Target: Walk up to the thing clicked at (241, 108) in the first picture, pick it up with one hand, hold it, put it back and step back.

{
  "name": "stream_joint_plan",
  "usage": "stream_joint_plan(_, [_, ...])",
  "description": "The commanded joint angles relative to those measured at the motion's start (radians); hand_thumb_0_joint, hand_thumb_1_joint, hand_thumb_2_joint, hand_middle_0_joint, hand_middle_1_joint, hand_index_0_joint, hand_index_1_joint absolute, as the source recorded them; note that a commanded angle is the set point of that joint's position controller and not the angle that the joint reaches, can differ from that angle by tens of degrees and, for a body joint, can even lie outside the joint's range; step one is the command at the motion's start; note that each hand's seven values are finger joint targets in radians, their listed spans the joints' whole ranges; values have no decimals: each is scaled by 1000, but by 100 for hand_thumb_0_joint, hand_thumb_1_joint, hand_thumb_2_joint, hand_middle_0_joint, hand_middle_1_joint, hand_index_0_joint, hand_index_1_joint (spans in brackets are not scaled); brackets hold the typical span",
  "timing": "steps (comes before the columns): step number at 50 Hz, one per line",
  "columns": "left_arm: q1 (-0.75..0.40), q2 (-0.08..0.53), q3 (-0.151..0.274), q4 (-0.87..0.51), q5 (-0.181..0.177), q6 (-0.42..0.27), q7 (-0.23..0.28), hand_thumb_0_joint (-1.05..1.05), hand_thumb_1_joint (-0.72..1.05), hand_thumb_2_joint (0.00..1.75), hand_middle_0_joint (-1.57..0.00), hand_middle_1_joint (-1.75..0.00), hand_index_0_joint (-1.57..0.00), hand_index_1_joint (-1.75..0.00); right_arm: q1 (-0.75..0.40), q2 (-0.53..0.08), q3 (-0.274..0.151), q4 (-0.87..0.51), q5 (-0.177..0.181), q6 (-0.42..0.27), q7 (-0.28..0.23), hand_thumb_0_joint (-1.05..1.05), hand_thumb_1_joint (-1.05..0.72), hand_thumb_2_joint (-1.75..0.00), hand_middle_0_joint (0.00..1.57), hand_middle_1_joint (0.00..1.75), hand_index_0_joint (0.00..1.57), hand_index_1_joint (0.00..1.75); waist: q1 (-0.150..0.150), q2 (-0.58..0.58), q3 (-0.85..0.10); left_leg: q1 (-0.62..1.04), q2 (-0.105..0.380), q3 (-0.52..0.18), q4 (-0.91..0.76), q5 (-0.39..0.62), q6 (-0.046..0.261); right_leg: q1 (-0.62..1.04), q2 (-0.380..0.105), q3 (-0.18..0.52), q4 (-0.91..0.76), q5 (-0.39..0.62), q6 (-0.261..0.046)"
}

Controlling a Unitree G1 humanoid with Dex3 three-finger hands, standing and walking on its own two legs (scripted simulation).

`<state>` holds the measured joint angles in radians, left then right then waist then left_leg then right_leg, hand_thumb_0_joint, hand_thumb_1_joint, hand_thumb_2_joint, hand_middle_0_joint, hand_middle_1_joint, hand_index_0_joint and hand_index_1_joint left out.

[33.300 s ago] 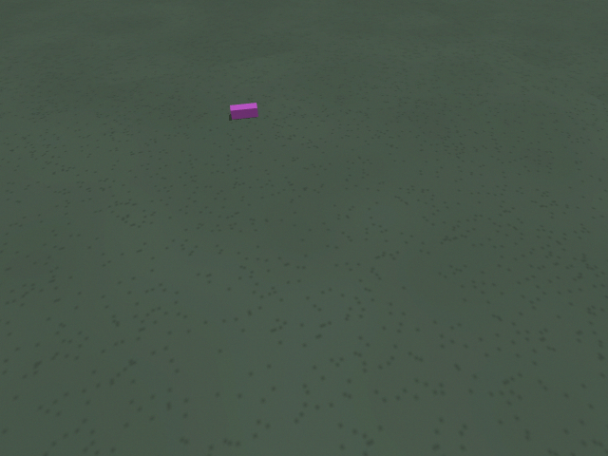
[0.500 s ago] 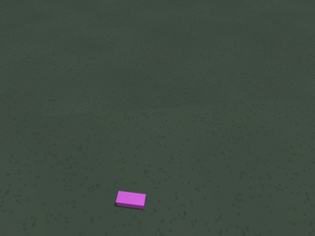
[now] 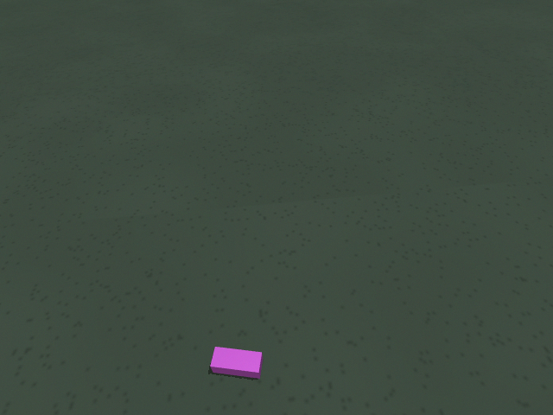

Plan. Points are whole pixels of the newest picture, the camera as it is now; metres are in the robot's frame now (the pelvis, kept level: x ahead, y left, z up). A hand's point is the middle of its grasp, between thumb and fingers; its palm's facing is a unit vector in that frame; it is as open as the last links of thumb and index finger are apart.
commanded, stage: stand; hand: left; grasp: from above
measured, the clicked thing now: (237, 362) +0.46 +0.19 -0.75
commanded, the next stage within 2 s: step back in 1.66 s
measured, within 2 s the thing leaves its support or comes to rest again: neither
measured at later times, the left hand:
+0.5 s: hand out of the picture +0.07 +0.23 -0.16, palm faces +0.01 -0.94 -0.33, open 7.4 cm
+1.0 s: hand out of the picture +0.09 +0.23 -0.15, palm faces +0.00 -0.94 -0.33, open 7.4 cm
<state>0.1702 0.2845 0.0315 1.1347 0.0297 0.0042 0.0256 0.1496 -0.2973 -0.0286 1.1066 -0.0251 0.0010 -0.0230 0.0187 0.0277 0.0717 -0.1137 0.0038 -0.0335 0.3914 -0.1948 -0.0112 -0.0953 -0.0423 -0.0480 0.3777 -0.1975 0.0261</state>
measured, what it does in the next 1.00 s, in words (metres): stands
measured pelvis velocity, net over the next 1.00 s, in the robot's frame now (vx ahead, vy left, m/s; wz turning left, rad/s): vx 0.02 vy -0.01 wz -0.01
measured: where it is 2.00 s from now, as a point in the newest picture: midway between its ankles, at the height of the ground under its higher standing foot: outside the picture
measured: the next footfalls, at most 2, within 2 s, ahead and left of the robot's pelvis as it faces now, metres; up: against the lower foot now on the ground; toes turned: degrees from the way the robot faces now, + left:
none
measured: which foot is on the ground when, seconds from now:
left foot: down 0.00-1.00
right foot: down 0.00-1.00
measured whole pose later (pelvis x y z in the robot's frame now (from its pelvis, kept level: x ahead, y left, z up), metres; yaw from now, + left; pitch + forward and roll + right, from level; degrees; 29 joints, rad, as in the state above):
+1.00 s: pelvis +0.02 -0.01 +0.00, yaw -1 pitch -3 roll +0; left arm 0.10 0.31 0.03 1.15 0.01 0.00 0.00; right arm 0.10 -0.34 -0.01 1.14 -0.02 -0.01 -0.01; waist 0.01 0.02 0.07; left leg -0.09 0.02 -0.03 0.32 -0.18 -0.03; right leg -0.08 -0.02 -0.04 0.32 -0.19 0.01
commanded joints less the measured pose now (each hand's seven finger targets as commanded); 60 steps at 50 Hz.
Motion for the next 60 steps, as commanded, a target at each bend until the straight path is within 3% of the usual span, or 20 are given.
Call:
stream_joint_plan(1, [-41,202,38,-43,-1,-23,15,0,90,90,-20,-30,-20,-30,-41,-178,-30,-51,0,-19,-7,0,-90,-90,20,30,20,30,0,-21,-26,-33,87,-85,-100,52,31,-10,-81,90,-98,38,-28])
stream_joint_plan(10, [-69,220,39,-36,-3,-22,7,0,90,90,-20,-30,-20,-30,-43,-194,-27,-35,1,-17,-4,0,-90,-90,20,30,20,30,-5,-30,-19,-47,92,-81,-109,13,27,-13,-80,98,-115,-20,-30])
stream_joint_plan(12, [-77,214,39,-35,-6,-23,8,0,90,90,-20,-30,-20,-30,-44,-191,-23,-33,1,-20,-4,0,-90,-90,20,30,20,30,-4,-11,-45,-40,100,-81,-108,57,31,15,-89,100,-108,43,-36])
stream_joint_plan(18, [-85,216,36,-30,-8,-24,3,0,90,90,-20,-30,-20,-30,-43,-204,-19,-24,3,-22,-3,0,-90,-90,20,30,20,30,-5,-13,-40,-36,100,-79,-115,59,27,11,-83,97,-114,39,-32])
stream_joint_plan(24, [-95,222,38,-31,-11,-26,2,0,90,90,-20,-30,-20,-30,-50,-210,-17,-23,3,-27,-5,0,-90,-90,20,30,20,30,-8,-20,-73,-4,109,-70,-105,152,30,30,-89,97,-99,144,-37])
stream_joint_plan(31, [-96,223,34,-26,-12,-24,-1,0,90,90,-20,-30,-20,-30,-60,-214,-14,-22,6,-26,-3,0,-90,-90,20,30,20,30,-7,-37,-56,3,110,-72,-116,116,24,4,-82,93,-109,77,-31])
stream_joint_plan(45, [-110,236,36,-41,-15,-31,-3,0,90,90,-20,-30,-20,-30,-77,-225,-13,-23,5,-29,0,0,-90,-90,20,30,20,30,-9,-21,-95,13,119,-61,-108,211,28,46,-93,93,-94,203,-34])
stream_joint_plan(47, [-117,236,35,-39,-16,-30,-3,0,90,90,-20,-30,-20,-30,-75,-220,-11,-23,5,-28,0,0,-90,-90,20,30,20,30,-13,-29,-80,10,118,-61,-114,176,23,28,-89,92,-102,154,-33])
stream_joint_plan(54, [-110,238,32,-42,-15,-30,-4,0,90,90,-20,-30,-20,-30,-83,-230,-13,-26,7,-29,2,0,-90,-90,20,30,20,30,-10,-27,-100,22,122,-62,-111,199,25,41,-93,87,-95,179,-36])
stream_joint_plan(60, [-113,241,32,-42,-17,-30,-9,0,90,90,-20,-30,-20,-30,-81,-236,-13,-23,8,-27,5,0,-90,-90,20,30,20,30,-12,-19,-70,-10,118,-63,-126,120,24,28,-90,97,-111,112,-38])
